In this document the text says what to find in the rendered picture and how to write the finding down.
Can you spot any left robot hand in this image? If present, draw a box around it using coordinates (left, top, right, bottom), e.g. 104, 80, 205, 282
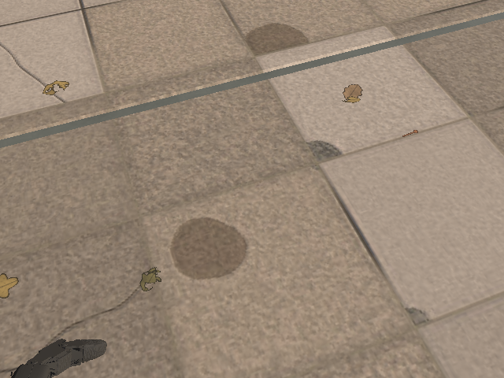
11, 339, 107, 378

